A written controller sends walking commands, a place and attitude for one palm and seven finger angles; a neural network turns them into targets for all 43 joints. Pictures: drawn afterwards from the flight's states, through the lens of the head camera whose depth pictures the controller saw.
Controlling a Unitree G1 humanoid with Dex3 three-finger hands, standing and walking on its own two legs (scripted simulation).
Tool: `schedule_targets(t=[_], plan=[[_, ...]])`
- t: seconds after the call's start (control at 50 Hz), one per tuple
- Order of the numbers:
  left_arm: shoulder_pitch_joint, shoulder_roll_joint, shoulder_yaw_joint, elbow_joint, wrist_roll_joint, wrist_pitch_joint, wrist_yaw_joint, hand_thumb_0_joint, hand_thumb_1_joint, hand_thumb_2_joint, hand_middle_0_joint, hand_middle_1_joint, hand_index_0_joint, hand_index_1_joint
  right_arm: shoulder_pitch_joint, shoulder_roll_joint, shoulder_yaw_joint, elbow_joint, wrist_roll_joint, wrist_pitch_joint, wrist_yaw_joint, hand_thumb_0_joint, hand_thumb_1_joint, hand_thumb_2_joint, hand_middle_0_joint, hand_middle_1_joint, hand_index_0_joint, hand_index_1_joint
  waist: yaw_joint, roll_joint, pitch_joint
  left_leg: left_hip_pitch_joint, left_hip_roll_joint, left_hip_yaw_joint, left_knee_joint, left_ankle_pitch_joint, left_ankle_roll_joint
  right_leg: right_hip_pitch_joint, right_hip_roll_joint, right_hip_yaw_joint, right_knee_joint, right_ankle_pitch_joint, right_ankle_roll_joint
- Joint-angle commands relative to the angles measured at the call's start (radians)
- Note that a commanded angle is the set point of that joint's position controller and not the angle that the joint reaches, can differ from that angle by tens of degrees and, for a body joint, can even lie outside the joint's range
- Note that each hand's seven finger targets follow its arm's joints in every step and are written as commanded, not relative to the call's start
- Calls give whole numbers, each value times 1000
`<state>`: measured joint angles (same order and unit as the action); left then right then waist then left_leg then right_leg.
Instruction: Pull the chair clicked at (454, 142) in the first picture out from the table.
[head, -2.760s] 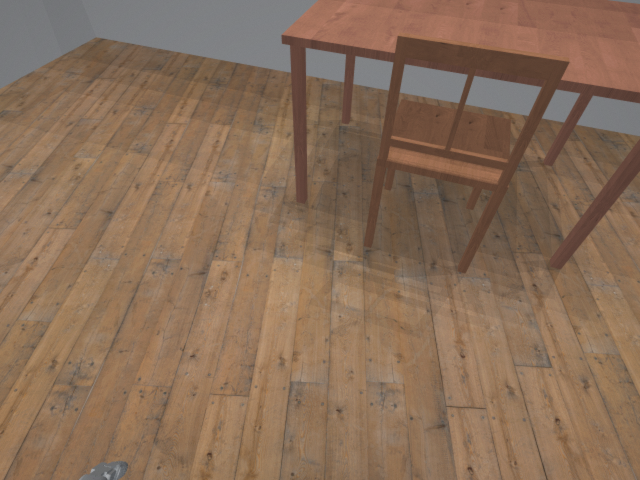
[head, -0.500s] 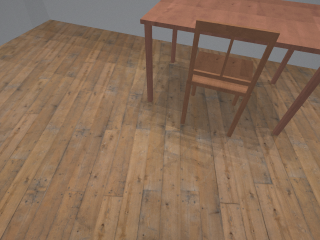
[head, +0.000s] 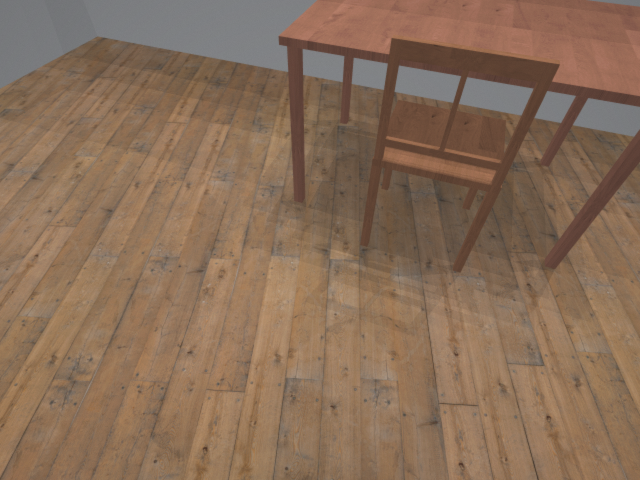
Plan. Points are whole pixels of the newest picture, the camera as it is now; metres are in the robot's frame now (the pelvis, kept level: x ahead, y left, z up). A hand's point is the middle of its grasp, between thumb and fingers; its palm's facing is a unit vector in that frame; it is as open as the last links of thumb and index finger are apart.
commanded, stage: walk to a spot facing it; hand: left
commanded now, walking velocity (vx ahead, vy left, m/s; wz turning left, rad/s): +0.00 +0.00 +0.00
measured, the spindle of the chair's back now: (453, 112) +1.09 -0.32 -0.11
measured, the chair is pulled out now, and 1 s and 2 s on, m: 0.00 0.00 0.00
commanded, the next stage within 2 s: turn to face it in 1.72 s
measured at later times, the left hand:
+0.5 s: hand out of the picture +0.08 +0.15 -0.18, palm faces -0.09 -0.97 -0.20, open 7.4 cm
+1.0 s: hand (248, 317) +0.43 +0.17 -0.18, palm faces -0.34 -0.92 -0.20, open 7.4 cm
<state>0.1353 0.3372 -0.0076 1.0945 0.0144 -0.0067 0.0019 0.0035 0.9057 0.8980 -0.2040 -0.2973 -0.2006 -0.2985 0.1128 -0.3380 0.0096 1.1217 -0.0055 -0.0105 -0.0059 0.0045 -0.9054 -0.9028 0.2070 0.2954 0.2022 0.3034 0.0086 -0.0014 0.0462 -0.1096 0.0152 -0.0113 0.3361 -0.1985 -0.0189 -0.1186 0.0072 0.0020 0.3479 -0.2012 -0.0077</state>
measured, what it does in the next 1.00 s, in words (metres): walks ahead, turning right: left foot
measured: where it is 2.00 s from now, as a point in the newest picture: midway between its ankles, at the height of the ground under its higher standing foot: (395, 359)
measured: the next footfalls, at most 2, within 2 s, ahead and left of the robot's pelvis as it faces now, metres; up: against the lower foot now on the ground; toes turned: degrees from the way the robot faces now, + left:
left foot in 0.80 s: +0.39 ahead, +0.05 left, +0.00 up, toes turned -12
right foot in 1.36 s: +0.50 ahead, -0.25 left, +0.00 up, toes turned -43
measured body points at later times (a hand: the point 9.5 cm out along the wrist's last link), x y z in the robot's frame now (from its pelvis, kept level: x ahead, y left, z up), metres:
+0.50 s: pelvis +0.09 -0.03 -0.01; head +0.11 -0.05 +0.44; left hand +0.08 +0.20 -0.16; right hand +0.07 -0.28 -0.17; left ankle +0.08 +0.10 -0.67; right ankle +0.02 -0.10 -0.75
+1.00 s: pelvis +0.31 +0.00 -0.01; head +0.34 +0.01 +0.44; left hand +0.44 +0.22 -0.17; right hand +0.27 -0.25 -0.14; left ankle +0.35 +0.06 -0.75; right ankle +0.24 -0.12 -0.64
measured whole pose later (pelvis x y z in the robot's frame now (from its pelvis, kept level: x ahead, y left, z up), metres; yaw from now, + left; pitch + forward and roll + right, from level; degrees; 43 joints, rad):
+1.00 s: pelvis +0.31 +0.00 -0.01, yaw -25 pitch -1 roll +0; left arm 0.26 0.24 0.10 0.99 0.04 0.00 -0.02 0.00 0.91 0.90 -0.20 -0.30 -0.19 -0.30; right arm 0.23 -0.15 -0.04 1.00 -0.02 -0.08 -0.03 -0.01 -0.94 -0.90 0.21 0.30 0.20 0.30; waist 0.04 -0.05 0.05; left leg -0.22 0.05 0.24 0.48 -0.25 0.06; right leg -0.56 -0.06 -0.02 1.25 -0.25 -0.01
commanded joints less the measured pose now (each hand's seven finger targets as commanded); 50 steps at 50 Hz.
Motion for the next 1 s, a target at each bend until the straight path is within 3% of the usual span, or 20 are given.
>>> schedule_targets(t=[0.0,0.04,0.12,0.18,0.24,0.28,0.3,0.32,0.34,0.36,0.42,0.48,0.66,0.72,0.74,0.76,0.78,0.84,0.9,0.98], plan=[[-35,210,44,-60,-5,-26,9,0,900,900,-200,-300,-200,-300,-44,-204,-40,-63,-2,-23,-9,0,-900,-900,200,300,200,300,-4,-4,-80,17,106,-80,-41,165,34,3,-132,104,-52,168,-21],[21,99,22,-36,-5,-5,11,0,900,900,-200,-300,-200,-300,18,-90,-17,-37,-9,-8,-7,0,-900,-900,200,300,200,300,-7,-12,-77,23,104,-43,-16,68,14,-22,-117,111,-43,51,-10],[66,99,44,-74,6,24,-12,0,900,900,-200,-300,-200,-300,69,-111,-40,-64,-18,4,-5,0,-900,-900,200,300,200,300,-4,11,36,-62,121,-49,-13,-319,40,-175,-61,150,12,-307,-33],[92,68,60,-123,9,17,-28,0,900,900,-200,-300,-200,-300,118,-142,-66,-99,-17,-4,-9,0,-900,-900,200,300,200,300,-17,93,84,-45,207,-145,-52,-438,100,-311,3,103,190,-320,-35],[52,9,68,-176,9,0,-39,0,900,900,-200,-300,-200,-300,170,-150,-91,-114,-15,-26,-12,0,-900,-900,200,300,200,300,-41,183,65,43,350,-215,-91,-252,192,-410,-15,-21,419,-287,-8],[98,-16,75,-171,8,-13,-44,0,900,900,-200,-300,-200,-300,151,-119,-88,-118,-18,-33,-14,0,-900,-900,200,300,200,300,-6,137,42,-4,325,-87,35,-23,159,-279,-40,-50,314,-263,-8],[207,-22,81,-134,11,-19,-45,0,900,900,-200,-300,-200,-300,118,-105,-84,-127,-18,-31,-14,0,-900,-900,200,300,200,300,52,95,6,-119,258,17,200,-6,105,-75,-19,-75,181,-153,-19],[353,65,99,-93,17,-31,-34,0,900,900,-200,-300,-200,-300,85,-47,-71,-155,-8,-31,-7,0,-900,-900,200,300,200,300,113,-170,-32,-365,135,151,532,-89,31,159,-150,181,2,-167,-78],[487,153,116,-57,5,-41,-13,0,900,900,-200,-300,-200,-300,-12,9,-54,-225,-8,-43,3,0,-900,-900,200,300,200,300,154,-388,-13,-636,20,162,791,-381,-9,242,-382,603,-137,-2,-178],[497,117,106,-53,-3,-44,2,0,900,900,-200,-300,-200,-300,-70,-26,-63,-234,-11,-48,0,0,-900,-900,200,300,200,300,154,-234,24,-657,72,26,841,-330,5,184,-378,614,-135,47,-220],[357,26,84,-90,6,-52,8,0,900,900,-200,-300,-200,-300,-26,25,-71,-193,-19,-44,9,0,-900,-900,200,300,200,300,55,-23,63,-631,122,28,839,-155,-19,94,-306,409,-115,81,-227],[361,-6,78,-80,8,-68,10,0,900,900,-200,-300,-200,-300,13,60,-76,-185,-18,-27,18,0,-900,-900,200,300,200,300,18,-64,33,-601,112,54,786,-62,-41,67,-238,277,-116,235,-191],[362,-13,83,-51,15,-69,27,0,900,900,-200,-300,-200,-300,-129,109,-70,-269,-7,-45,36,0,-900,-900,200,300,200,300,39,-133,56,-437,64,105,400,22,-12,49,-190,213,-90,401,-145],[308,16,98,-58,9,-67,26,0,900,900,-200,-300,-200,-300,83,63,-83,-211,-10,-60,14,0,-900,-900,200,300,200,300,-58,-104,-53,-108,3,133,223,51,15,18,-150,174,137,570,-112],[312,-5,101,-62,2,-67,22,0,900,900,-200,-300,-200,-300,246,7,-94,-163,-17,-64,-2,0,-900,-900,200,300,200,300,-118,-55,-146,140,53,83,191,85,31,-86,-112,156,338,481,-86],[368,-61,103,-76,-12,-61,10,0,900,900,-200,-300,-200,-300,380,-112,-123,-135,-32,-67,-14,0,-900,-900,200,300,200,300,-143,210,-290,380,330,-255,154,85,112,-298,24,39,666,49,-42],[352,-92,93,-105,-10,-68,1,0,900,900,-200,-300,-200,-300,415,-147,-120,-129,-26,-57,-12,0,-900,-900,200,300,200,300,-123,294,-282,354,506,-512,-16,27,202,-439,74,33,943,-365,-35],[200,-89,92,-122,13,-46,-20,0,900,900,-200,-300,-200,-300,193,30,-78,-167,-18,-67,-16,0,-900,-900,200,300,200,300,-47,118,7,-46,410,-309,-130,-220,171,-522,-86,53,1048,-151,-32],[252,-132,92,-113,22,-2,-32,0,900,900,-200,-300,-200,-300,156,84,-66,-162,-17,-85,-20,0,-900,-900,200,300,200,300,22,108,9,-160,316,-35,-140,-68,124,-449,-107,26,952,-62,-12],[180,-124,103,-152,25,17,-41,0,900,900,-200,-300,-200,-300,201,83,-72,-146,-15,-95,-21,0,-900,-900,200,300,200,300,23,71,28,-99,316,46,-176,6,147,-551,-138,22,863,43,12]])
